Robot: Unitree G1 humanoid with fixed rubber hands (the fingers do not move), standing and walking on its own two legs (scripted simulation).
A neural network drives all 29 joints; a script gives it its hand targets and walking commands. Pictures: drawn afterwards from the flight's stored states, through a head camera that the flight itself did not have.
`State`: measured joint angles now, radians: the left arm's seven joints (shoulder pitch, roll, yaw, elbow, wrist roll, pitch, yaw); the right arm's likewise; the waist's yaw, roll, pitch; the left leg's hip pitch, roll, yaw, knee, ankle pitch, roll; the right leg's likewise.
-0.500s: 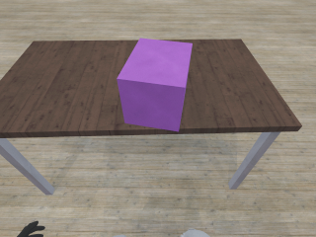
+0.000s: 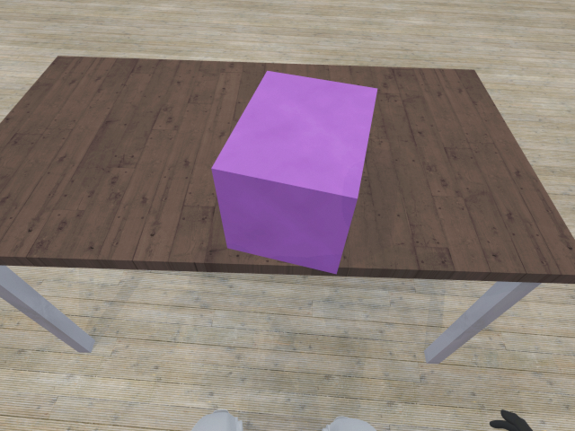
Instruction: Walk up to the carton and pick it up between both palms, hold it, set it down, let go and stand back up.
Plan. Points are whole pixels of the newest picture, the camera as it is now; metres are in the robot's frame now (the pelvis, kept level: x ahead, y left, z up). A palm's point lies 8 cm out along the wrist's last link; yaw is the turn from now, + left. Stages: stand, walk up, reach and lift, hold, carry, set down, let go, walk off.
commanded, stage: walk up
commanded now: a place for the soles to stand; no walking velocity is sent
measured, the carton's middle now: (300, 169) +0.54 -0.02 +0.03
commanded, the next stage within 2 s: none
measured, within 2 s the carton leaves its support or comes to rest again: neither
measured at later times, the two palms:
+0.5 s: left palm out of the picture +0.14 +0.29 -0.07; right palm out of the picture +0.10 -0.32 -0.08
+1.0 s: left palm out of the picture +0.11 +0.28 -0.06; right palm out of the picture +0.07 -0.38 -0.08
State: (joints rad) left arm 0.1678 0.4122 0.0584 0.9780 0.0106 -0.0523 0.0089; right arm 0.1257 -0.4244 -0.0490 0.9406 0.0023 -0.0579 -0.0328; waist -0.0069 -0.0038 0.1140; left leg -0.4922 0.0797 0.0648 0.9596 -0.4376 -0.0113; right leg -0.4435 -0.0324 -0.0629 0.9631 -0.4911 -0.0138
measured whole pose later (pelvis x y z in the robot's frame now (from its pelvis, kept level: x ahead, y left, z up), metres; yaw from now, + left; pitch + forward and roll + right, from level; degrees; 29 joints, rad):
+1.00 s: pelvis +0.04 -0.04 +0.03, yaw -3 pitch -4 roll +0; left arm 0.18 0.39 0.09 1.03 0.04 -0.03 -0.03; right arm 0.21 -0.46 -0.07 1.06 -0.01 -0.02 -0.01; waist 0.00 0.04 0.07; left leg -0.39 0.05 -0.01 0.96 -0.52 0.00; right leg -0.29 0.00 -0.08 0.72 -0.37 -0.04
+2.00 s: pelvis +0.09 -0.02 +0.06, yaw +1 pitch -3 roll -1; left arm 0.04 0.33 0.03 1.12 0.01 -0.02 0.00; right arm 0.04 -0.34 -0.01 1.12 0.00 -0.02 0.00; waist 0.00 0.02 0.09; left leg -0.20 -0.03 0.02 0.39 -0.14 0.05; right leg -0.04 -0.04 -0.13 0.37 -0.27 0.02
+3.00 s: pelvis +0.08 -0.03 +0.04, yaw -4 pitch -6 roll +0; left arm 0.11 0.27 0.13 0.47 0.11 0.46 -0.01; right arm 0.17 -0.27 -0.06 0.69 0.01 -0.06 0.01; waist 0.02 -0.06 0.16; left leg -0.22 0.03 0.12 0.57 -0.24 0.02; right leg -0.11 -0.01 -0.01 0.59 -0.37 0.00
